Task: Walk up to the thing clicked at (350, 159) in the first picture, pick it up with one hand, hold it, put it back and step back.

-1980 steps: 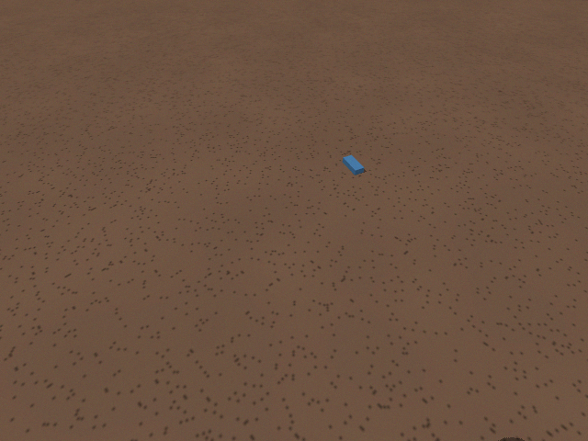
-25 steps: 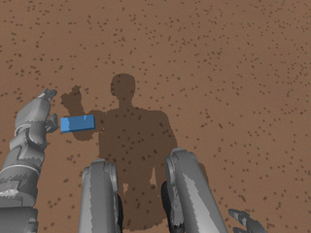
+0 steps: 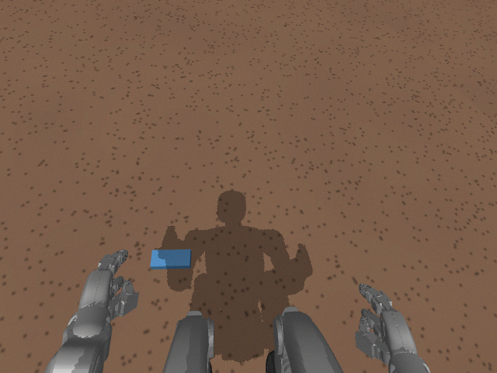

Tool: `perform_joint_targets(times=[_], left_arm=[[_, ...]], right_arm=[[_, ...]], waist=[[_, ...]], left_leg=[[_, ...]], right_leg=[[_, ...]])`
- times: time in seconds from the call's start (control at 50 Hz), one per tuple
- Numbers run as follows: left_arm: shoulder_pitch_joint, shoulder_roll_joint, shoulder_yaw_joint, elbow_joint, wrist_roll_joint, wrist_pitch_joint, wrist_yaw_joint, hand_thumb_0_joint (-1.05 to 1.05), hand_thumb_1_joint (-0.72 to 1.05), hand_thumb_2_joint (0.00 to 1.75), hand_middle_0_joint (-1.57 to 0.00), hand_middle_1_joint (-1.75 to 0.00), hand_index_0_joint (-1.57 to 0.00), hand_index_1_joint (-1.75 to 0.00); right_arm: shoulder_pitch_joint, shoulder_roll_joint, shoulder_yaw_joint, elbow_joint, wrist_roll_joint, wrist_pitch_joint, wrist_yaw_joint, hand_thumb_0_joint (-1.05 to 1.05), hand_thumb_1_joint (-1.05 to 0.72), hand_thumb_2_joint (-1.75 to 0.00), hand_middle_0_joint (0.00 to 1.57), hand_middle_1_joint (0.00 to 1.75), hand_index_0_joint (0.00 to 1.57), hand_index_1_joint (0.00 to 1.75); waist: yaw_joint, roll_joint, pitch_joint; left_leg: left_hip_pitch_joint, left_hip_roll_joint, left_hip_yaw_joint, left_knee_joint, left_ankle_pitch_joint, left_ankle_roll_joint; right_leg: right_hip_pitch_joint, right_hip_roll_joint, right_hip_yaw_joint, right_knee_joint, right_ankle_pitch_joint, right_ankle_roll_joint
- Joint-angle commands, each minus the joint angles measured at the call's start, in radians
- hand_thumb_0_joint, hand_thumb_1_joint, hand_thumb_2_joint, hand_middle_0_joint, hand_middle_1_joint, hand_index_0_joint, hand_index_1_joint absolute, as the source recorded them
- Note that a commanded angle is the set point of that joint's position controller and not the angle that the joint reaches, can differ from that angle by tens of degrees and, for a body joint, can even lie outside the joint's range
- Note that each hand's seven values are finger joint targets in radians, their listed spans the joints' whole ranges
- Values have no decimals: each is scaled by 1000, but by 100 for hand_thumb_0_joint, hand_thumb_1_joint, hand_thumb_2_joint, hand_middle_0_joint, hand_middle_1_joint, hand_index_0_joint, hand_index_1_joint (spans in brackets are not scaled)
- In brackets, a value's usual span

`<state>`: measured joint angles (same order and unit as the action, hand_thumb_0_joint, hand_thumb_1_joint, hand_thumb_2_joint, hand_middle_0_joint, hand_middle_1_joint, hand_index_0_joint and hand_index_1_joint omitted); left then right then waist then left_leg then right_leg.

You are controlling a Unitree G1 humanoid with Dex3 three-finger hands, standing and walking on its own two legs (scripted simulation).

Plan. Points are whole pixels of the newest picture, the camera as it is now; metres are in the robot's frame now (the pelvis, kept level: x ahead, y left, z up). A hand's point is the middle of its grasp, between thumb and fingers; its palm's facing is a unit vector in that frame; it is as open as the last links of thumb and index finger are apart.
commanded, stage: home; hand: left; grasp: from above
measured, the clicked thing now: (171, 259) +0.49 +0.22 -0.59
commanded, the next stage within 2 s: none
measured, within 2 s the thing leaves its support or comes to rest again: neither
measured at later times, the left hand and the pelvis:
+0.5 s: hand (87, 328) +0.21 +0.19 +0.06, palm faces +0.08 -0.97 -0.21, open 7.4 cm; pelvis +0.05 +0.01 +0.11, yaw +2 degrees
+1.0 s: hand (92, 333) +0.20 +0.19 +0.06, palm faces +0.07 -0.98 -0.20, open 7.4 cm; pelvis +0.05 +0.00 +0.11, yaw +2 degrees
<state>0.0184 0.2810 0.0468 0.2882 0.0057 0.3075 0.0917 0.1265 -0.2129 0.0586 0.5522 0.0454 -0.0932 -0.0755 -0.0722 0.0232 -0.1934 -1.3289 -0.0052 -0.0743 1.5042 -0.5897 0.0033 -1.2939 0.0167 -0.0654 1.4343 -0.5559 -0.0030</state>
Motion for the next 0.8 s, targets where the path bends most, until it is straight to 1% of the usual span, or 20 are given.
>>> perform_joint_targets(times=[0.0, 0.04, 0.08, 0.12, 0.14, 0.16, 0.2, 0.24, 0.3, 0.38, 0.44, 0.48, 0.5, 0.52, 0.58, 0.66, 0.72, 0.74, 0.76, 0.78], left_arm=[[-23, 95, 66, -241, -42, -14, 12, 0, 90, 90, -20, -30, -20, -30], [45, 92, 76, -282, -55, 1, 9, 0, 90, 90, -20, -30, -20, -30], [109, 78, 70, -302, -61, 14, 6, 0, 90, 90, -20, -30, -20, -30], [171, 65, 55, -360, -63, 25, 3, 0, 90, 90, -20, -30, -20, -30], [193, 76, 69, -381, -67, 30, 3, 0, 90, 90, -20, -30, -20, -30], [244, 60, 54, -397, -66, 36, 1, 0, 90, 90, -20, -30, -20, -30], [301, 47, 46, -439, -69, 47, -2, 0, 90, 90, -20, -30, -20, -30], [347, 55, 56, -499, -70, 55, -3, 0, 90, 90, -20, -30, -20, -30], [424, 35, 36, -545, -68, 71, -12, 0, 90, 90, -20, -30, -20, -30], [441, 38, 33, -594, -68, 83, -31, 0, 90, 90, -20, -30, -20, -30], [469, 37, 32, -610, -68, 93, -47, 0, 90, 90, -20, -30, -20, -30], [469, 35, 28, -593, -66, 100, -54, 0, 90, 90, -20, -30, -20, -30], [465, 38, 33, -585, -64, 100, -56, 0, 90, 90, -20, -30, -20, -30], [443, 36, 25, -586, -62, 98, -60, 0, 90, 90, -20, -30, -20, -30], [432, 48, 38, -587, -57, 94, -67, 0, 90, 90, -20, -30, -20, -30], [440, 50, 36, -602, -53, 86, -68, 0, 90, 90, -20, -30, -20, -30], [437, 48, 37, -590, -54, 85, -67, 0, 90, 90, -20, -30, -20, -30], [422, 64, 44, -615, -52, 80, -66, 0, 90, 90, -20, -30, -20, -30], [446, 45, 34, -580, -50, 84, -65, 0, 90, 90, -20, -30, -20, -30], [430, 62, 47, -615, -52, 79, -64, 0, 90, 90, -20, -30, -20, -30]], right_arm=[[48, -143, -59, -117, 0, -63, -53, 0, -90, -90, 20, 30, 20, 30], [68, -138, -55, -124, 0, -72, -66, 0, -90, -90, 20, 30, 20, 30], [78, -132, -51, -136, -3, -79, -76, 0, -90, -90, 20, 30, 20, 30], [97, -127, -52, -146, -6, -87, -86, 0, -90, -90, 20, 30, 20, 30], [102, -129, -53, -150, -9, -92, -90, 0, -90, -90, 20, 30, 20, 30], [112, -123, -52, -156, -9, -96, -95, 0, -90, -90, 20, 30, 20, 30], [125, -119, -52, -166, -12, -102, -100, 0, -90, -90, 20, 30, 20, 30], [129, -116, -55, -177, -14, -112, -109, 0, -90, -90, 20, 30, 20, 30], [127, -115, -55, -186, -18, -128, -116, 0, -90, -90, 20, 30, 20, 30], [117, -118, -57, -196, -21, -148, -120, 0, -90, -90, 20, 30, 20, 30], [119, -124, -61, -199, -25, -165, -122, 0, -90, -90, 20, 30, 20, 30], [121, -127, -61, -196, -26, -174, -123, 0, -90, -90, 20, 30, 20, 30], [117, -126, -61, -197, -27, -177, -124, 0, -90, -90, 20, 30, 20, 30], [113, -126, -60, -195, -29, -182, -123, 0, -90, -90, 20, 30, 20, 30], [108, -131, -64, -187, -34, -195, -122, 0, -90, -90, 20, 30, 20, 30], [109, -130, -66, -182, -35, -204, -120, 0, -90, -90, 20, 30, 20, 30], [100, -130, -61, -179, -35, -205, -119, 0, -90, -90, 20, 30, 20, 30], [95, -130, -63, -178, -35, -205, -119, 0, -90, -90, 20, 30, 20, 30], [93, -128, -61, -180, -35, -205, -120, 0, -90, -90, 20, 30, 20, 30], [96, -128, -63, -180, -36, -205, -118, 0, -90, -90, 20, 30, 20, 30]], waist=[[-16, 74, -316], [-3, 77, -298], [-3, 63, -251], [-5, 72, -241], [3, 71, -233], [0, 64, -224], [7, 73, -177], [15, 63, -176], [15, 63, -112], [20, 38, -37], [21, 44, -36], [12, 3, -30], [20, -4, -5], [12, -1, -1], [18, 28, -10], [22, 43, -47], [28, 39, -25], [33, 49, -25], [28, 46, -19], [37, 45, -29]], left_leg=[[401, 4, -10, -357, 138, 20], [456, 4, -5, -403, 188, 17], [494, 4, -7, -449, 203, 16], [550, 1, 6, -482, 254, 16], [572, 2, 9, -500, 274, 15], [597, 1, 9, -520, 294, 14], [633, 3, 9, -568, 304, 10], [674, 2, 12, -589, 329, 12], [693, 6, 3, -639, 324, 9], [701, 15, -20, -694, 265, 13], [726, 13, -10, -694, 306, 12], [722, 5, -1, -684, 316, 19], [708, 1, 6, -682, 293, 22], [708, -1, 10, -682, 275, 23], [719, -1, 11, -691, 264, 20], [745, 0, 7, -683, 328, 13], [736, -3, 12, -685, 306, 18], [734, -2, 10, -691, 287, 16], [731, -1, 9, -692, 279, 17], [727, -1, 7, -694, 276, 16]], right_leg=[[339, 9, 31, -318, 144, -22], [405, 8, 29, -365, 183, -22], [452, 10, 26, -415, 195, -19], [512, 12, 24, -462, 240, -18], [541, 13, 21, -479, 258, -17], [564, 13, 20, -499, 272, -17], [597, 15, 16, -541, 275, -17], [646, 18, 13, -573, 298, -15], [655, 23, 3, -602, 284, -17], [665, 23, -6, -639, 240, -12], [682, 24, -9, -644, 261, -12], [689, 21, -6, -656, 270, -10], [689, 18, -3, -665, 253, -7], [686, 16, 1, -670, 240, -8], [689, 16, 1, -664, 229, -7], [708, 17, -1, -650, 275, -11], [705, 14, 3, -657, 264, -9], [705, 14, 4, -659, 248, -9], [702, 14, 2, -660, 243, -9], [708, 15, 2, -659, 239, -8]])
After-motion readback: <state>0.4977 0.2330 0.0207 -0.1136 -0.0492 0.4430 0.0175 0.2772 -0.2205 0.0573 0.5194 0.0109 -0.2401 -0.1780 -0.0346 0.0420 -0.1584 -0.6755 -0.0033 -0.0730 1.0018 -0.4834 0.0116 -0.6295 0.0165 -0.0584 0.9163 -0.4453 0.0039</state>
